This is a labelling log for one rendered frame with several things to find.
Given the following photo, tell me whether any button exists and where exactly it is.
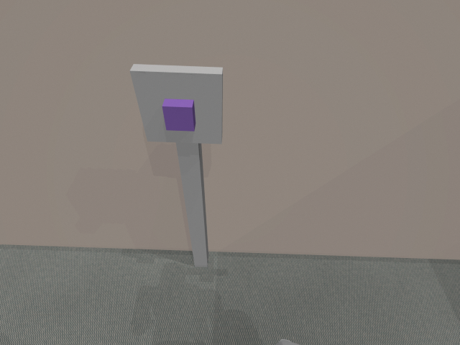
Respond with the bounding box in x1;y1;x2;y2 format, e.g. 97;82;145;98
162;98;196;132

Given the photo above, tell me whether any panel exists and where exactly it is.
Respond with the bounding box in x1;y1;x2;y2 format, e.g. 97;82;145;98
130;64;223;267

